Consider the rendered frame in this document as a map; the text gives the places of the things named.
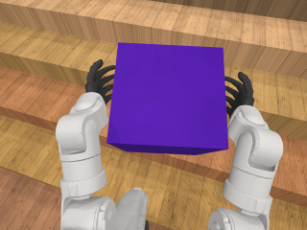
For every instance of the robot left thigh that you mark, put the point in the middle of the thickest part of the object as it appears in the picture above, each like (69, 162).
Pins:
(129, 208)

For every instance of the robot right hand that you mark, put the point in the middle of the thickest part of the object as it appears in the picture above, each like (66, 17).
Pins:
(244, 95)

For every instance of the right robot forearm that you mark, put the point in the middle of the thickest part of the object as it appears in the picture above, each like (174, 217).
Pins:
(254, 164)

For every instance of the robot left hand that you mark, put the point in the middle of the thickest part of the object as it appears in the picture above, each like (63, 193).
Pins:
(96, 84)

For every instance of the carton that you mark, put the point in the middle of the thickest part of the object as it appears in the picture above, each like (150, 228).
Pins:
(168, 99)

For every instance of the right robot upper arm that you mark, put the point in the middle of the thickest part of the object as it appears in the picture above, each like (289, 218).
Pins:
(229, 219)

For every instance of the robot left shin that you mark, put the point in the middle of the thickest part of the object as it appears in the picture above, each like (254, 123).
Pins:
(142, 220)

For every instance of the left robot forearm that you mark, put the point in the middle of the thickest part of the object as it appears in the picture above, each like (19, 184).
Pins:
(77, 134)

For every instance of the left robot upper arm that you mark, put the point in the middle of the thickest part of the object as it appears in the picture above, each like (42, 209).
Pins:
(93, 213)

